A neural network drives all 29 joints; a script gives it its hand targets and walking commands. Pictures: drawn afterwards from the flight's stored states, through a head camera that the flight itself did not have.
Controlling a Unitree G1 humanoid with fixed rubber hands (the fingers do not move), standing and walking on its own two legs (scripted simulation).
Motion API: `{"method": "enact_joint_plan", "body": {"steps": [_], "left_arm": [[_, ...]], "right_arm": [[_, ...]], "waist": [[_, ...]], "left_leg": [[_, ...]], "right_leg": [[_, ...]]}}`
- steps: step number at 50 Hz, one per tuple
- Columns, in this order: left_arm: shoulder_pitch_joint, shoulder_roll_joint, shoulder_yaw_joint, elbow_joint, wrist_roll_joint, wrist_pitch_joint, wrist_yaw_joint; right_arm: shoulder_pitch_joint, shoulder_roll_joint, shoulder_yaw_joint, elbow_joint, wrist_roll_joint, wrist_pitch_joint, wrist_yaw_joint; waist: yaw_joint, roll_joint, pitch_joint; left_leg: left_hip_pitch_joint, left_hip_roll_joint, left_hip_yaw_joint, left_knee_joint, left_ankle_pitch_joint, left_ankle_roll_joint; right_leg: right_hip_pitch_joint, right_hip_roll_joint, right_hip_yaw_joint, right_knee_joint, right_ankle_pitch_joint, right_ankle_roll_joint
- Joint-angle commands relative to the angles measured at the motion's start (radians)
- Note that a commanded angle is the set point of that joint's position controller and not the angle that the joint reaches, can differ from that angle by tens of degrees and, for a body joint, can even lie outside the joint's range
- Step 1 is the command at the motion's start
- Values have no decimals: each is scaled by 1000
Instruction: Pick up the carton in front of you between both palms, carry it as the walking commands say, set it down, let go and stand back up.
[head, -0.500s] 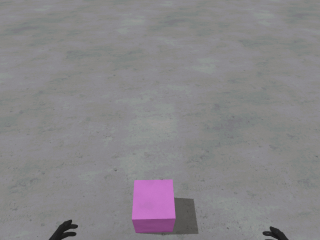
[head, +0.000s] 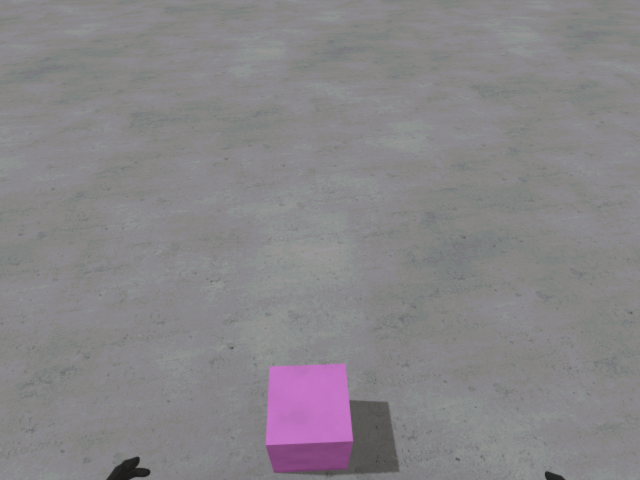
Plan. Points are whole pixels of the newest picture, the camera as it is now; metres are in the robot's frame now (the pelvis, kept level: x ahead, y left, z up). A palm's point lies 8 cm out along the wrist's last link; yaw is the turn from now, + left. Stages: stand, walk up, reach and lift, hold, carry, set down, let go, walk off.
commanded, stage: stand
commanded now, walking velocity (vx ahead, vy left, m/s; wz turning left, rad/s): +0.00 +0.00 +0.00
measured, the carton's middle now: (309, 419) +0.45 +0.06 -0.65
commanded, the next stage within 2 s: none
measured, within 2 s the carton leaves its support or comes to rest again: neither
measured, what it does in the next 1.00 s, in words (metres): stands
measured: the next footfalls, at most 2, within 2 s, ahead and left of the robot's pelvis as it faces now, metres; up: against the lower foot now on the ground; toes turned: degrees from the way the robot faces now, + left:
none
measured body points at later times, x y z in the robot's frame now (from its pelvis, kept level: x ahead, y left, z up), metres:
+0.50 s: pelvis -0.02 +0.00 +0.00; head -0.02 +0.00 +0.45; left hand +0.09 +0.30 -0.11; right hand +0.09 -0.31 -0.11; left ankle -0.02 +0.11 -0.74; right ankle -0.04 -0.13 -0.74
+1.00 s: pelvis -0.02 +0.00 +0.01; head -0.02 +0.00 +0.46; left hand +0.07 +0.31 -0.11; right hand +0.08 -0.32 -0.11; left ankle -0.02 +0.11 -0.74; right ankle -0.04 -0.13 -0.74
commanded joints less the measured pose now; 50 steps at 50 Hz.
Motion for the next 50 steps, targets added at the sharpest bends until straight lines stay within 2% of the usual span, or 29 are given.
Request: {"method": "enact_joint_plan", "body": {"steps": [1, 24, 50], "left_arm": [[-24, 148, 31, -41, -1, -13, 3], [-44, 179, 15, 81, -9, -20, -4], [-74, 198, 13, 152, -15, -24, -9]], "right_arm": [[-36, -162, -34, -42, 1, -12, -3], [-55, -191, -17, 67, 10, -15, 3], [-67, -212, -6, 119, 15, -19, 5]], "waist": [[2, 16, -43], [0, 17, -10], [1, 19, -12]], "left_leg": [[39, 106, -91, -63, 288, 5], [40, 118, -108, -122, 202, 7], [40, 125, -120, -141, 213, 13]], "right_leg": [[-18, -85, 58, -55, 275, -15], [-12, -100, 69, -123, 201, -20], [10, -112, 59, -149, 202, -23]]}}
